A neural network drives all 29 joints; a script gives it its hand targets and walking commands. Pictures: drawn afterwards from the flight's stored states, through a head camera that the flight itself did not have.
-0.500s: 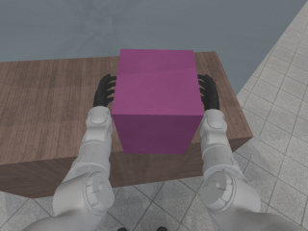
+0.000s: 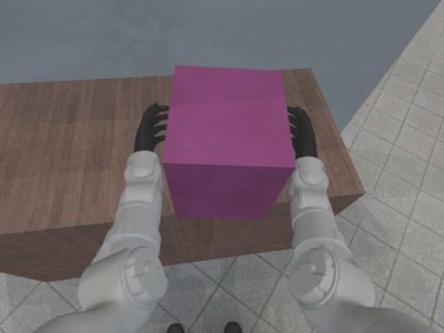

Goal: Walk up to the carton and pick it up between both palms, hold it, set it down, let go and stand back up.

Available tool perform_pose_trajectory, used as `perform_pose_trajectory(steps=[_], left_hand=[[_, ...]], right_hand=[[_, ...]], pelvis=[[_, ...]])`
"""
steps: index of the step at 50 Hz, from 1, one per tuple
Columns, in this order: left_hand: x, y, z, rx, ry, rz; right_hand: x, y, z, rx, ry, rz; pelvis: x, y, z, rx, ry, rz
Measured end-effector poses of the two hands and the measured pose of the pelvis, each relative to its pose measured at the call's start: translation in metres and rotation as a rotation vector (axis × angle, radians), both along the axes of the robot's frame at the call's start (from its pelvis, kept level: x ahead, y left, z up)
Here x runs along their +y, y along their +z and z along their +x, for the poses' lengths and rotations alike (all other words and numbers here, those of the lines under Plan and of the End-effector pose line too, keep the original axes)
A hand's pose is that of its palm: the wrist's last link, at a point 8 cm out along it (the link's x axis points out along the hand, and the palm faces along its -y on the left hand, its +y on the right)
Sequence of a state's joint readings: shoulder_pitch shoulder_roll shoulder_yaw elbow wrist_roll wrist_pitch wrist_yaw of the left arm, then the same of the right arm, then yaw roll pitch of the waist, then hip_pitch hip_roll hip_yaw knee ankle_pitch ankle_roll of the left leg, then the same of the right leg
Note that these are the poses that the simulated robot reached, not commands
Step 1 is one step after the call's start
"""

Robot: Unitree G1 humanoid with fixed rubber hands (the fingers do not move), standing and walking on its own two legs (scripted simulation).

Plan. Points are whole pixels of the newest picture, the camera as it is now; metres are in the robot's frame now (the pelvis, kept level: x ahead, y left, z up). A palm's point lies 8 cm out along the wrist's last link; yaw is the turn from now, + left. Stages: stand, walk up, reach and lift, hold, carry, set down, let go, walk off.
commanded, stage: set down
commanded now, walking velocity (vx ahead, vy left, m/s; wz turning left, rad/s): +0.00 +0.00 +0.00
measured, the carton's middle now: (223, 150) +0.45 -0.02 -0.02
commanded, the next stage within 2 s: none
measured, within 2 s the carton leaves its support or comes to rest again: neither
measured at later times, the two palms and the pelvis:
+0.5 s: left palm (146, 146) +0.43 +0.12 +0.03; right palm (303, 149) +0.41 -0.17 +0.04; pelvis +0.00 +0.00 +0.00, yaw -2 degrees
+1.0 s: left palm (121, 136) +0.44 +0.17 +0.04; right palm (321, 138) +0.44 -0.21 +0.04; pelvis -0.02 -0.01 -0.03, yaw +0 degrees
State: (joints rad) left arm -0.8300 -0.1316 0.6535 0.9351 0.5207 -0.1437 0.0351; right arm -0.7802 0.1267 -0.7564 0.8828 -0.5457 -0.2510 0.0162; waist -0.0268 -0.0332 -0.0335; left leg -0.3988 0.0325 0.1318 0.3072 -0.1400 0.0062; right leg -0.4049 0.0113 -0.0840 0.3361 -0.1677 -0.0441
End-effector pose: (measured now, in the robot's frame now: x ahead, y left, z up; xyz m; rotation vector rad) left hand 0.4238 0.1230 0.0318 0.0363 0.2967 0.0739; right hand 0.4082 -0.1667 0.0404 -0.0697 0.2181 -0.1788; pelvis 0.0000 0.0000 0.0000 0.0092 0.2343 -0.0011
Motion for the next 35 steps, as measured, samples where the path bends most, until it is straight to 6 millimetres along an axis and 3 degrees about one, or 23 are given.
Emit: perform_pose_trajectory(steps=[22,35], left_hand=[[0.001,-0.004,0.003,-0.010,0.003,0.008],[0.008,-0.003,0.023,0.030,-0.012,0.034]], right_hand=[[0.000,-0.001,0.001,0.011,0.012,0.002],[0.000,-0.013,0.021,0.115,0.048,0.060]], pelvis=[[0.001,-0.002,-0.002,0.027,-0.017,-0.001],[0.003,-0.017,-0.009,0.166,-0.027,-0.020]])
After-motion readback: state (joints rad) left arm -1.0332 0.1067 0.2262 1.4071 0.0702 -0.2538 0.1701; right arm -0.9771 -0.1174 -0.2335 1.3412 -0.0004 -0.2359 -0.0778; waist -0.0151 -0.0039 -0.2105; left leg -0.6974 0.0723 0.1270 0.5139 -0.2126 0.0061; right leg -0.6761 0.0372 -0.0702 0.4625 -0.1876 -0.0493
